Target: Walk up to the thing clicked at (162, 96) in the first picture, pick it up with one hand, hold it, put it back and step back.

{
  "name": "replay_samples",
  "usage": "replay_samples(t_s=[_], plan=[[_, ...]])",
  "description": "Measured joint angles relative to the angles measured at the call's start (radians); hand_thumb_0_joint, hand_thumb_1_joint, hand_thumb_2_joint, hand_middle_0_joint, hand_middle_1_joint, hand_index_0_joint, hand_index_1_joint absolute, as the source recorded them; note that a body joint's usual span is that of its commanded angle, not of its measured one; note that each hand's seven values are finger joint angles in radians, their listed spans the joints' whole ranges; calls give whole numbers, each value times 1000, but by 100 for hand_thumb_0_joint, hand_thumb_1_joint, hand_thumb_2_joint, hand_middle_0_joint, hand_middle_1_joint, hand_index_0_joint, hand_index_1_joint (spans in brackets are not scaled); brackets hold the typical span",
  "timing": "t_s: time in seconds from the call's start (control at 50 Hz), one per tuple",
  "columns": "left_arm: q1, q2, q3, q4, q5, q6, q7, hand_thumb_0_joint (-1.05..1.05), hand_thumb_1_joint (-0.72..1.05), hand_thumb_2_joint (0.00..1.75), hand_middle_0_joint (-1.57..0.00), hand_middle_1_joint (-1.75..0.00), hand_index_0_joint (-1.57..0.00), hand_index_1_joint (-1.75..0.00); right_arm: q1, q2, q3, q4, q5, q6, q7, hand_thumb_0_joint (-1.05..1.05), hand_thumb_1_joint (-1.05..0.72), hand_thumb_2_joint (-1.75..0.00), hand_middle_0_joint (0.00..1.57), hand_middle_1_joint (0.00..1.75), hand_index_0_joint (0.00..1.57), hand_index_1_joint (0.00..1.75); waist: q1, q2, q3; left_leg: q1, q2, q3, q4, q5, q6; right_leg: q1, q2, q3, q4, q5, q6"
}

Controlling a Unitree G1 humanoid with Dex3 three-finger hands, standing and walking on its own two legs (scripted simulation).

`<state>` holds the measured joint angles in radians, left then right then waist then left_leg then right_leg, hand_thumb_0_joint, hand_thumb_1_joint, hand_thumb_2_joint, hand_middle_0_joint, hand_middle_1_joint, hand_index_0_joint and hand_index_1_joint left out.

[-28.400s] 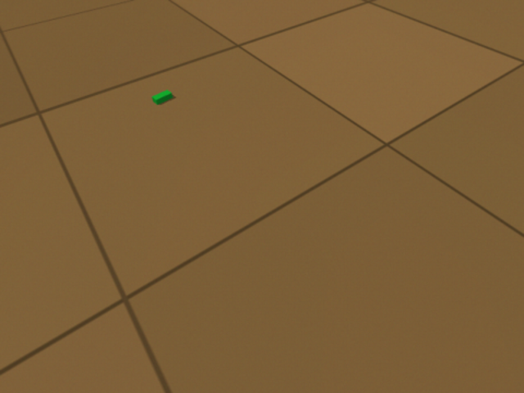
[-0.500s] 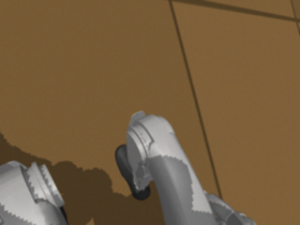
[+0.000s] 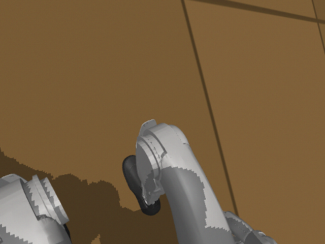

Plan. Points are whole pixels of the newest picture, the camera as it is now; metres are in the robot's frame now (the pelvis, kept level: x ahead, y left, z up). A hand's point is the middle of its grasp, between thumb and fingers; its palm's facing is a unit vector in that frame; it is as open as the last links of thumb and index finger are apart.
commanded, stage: close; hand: left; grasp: from above
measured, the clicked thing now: out of the picture +0.48 +0.34 -0.29
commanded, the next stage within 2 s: settle in 1.32 s
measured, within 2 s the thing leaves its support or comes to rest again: leaves its support in 1.72 s
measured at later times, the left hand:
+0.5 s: hand out of the picture +0.46 +0.33 -0.25, palm faces -0.46 -0.13 -0.88, open 11.9 cm
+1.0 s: hand out of the picture +0.46 +0.33 -0.25, palm faces -0.45 -0.13 -0.88, open 9.2 cm
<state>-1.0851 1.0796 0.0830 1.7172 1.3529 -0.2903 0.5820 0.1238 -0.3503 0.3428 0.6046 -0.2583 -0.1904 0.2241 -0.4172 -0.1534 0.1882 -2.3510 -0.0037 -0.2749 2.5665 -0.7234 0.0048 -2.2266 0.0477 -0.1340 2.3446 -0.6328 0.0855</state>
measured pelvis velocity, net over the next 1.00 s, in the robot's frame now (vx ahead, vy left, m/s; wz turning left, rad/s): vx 0.00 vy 0.00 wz -0.01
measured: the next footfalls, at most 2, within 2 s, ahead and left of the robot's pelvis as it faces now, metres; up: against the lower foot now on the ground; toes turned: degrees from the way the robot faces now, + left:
none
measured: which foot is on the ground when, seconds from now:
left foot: down 0.00-1.00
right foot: down 0.00-1.00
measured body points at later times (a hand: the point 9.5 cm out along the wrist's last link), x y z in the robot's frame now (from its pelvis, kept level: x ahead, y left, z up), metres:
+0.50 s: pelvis +0.00 +0.00 +0.00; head +0.28 +0.14 +0.32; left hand +0.48 +0.33 -0.20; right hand +0.05 -0.25 -0.05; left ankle +0.06 +0.12 -0.27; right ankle +0.13 -0.14 -0.27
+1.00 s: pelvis +0.00 +0.00 +0.00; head +0.28 +0.14 +0.32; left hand +0.48 +0.34 -0.20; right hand +0.05 -0.25 -0.04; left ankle +0.06 +0.12 -0.27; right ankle +0.13 -0.14 -0.27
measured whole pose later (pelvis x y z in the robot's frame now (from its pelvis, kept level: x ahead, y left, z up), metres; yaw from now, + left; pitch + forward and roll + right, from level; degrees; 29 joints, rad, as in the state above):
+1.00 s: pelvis +0.00 +0.00 +0.00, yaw +0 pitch +27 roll -17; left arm -1.09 1.10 0.08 1.71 1.34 -0.28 0.56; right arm 0.12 -0.36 0.35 0.60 -0.26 -0.19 0.21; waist -0.42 -0.15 0.20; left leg -2.36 0.00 -0.27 2.56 -0.71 0.01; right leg -2.23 0.05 -0.14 2.33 -0.62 0.08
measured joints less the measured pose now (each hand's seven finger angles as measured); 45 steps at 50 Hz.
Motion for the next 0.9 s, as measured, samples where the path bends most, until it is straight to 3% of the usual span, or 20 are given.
replay_samples(t_s=[0.22, 0.54, 0.8, 0.9], plan=[[-15, 7, -2, 10, 4, 22, 11, 0, -33, 94, -23, -91, -22, -93, -13, -5, -2, -8, -3, -11, 1, 0, -90, -90, 21, 29, 20, 30, -6, 2, 2, -3, 1, 5, -2, 3, 6, 1, -1, 2, -3, 1, -4], [0, 15, 1, -19, -16, 10, -40, 0, -13, 75, -34, -81, -35, -80, -7, -2, 9, -16, 4, 5, 0, 0, -90, -90, 21, 29, 20, 30, 0, 6, 15, -2, 0, -2, 1, 4, 4, 3, -1, -4, -4, 5, -1], [0, 21, 12, -13, 7, 2, -4, 0, 6, 63, -46, -74, -50, -70, -3, -5, 8, -17, 1, 5, -13, 0, -90, -90, 21, 29, 20, 30, 0, -3, 9, -2, 4, 1, -1, 10, 6, 1, 1, -2, -6, 13, -6], [-7, 26, 2, 5, -5, 17, -10, 0, 13, 58, -50, -70, -55, -67, -5, -7, 9, -11, 0, 5, -13, 0, -90, -90, 21, 29, 20, 30, -4, 2, 6, -5, 4, 1, -2, 10, 7, -1, 0, -3, -8, 12, -7]])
